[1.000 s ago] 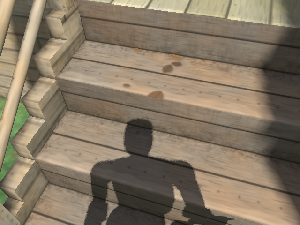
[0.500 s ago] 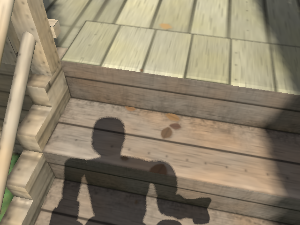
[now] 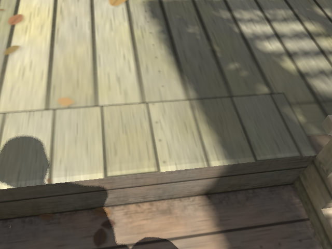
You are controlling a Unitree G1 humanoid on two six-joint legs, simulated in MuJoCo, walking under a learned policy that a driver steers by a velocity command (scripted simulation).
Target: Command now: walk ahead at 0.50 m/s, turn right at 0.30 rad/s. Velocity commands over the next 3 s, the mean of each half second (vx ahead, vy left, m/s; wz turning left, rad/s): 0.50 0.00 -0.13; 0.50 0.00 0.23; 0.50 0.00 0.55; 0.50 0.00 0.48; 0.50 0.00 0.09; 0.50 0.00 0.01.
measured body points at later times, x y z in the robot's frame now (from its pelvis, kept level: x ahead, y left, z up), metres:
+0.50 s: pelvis +0.27 +0.05 +0.19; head +0.29 +0.03 +0.64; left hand +0.26 +0.29 +0.06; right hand +0.46 -0.15 +0.08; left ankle +0.35 +0.11 -0.44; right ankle +0.13 -0.06 -0.40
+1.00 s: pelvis +0.55 +0.00 +0.37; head +0.58 +0.02 +0.82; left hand +0.75 +0.21 +0.29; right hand +0.57 -0.25 +0.25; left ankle +0.40 +0.11 -0.22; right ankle +0.65 -0.08 -0.25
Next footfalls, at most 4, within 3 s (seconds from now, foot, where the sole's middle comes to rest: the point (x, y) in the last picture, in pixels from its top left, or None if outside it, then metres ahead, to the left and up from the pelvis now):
0.42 left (120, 241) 0.39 0.11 -0.47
0.90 right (188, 124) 0.69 -0.08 -0.29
1.42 left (107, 72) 0.91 0.18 -0.29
1.96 right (108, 7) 1.31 0.21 -0.29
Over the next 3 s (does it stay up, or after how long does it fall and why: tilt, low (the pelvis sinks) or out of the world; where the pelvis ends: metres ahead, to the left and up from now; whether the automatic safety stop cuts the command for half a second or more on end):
stays up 1.55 0.52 0.47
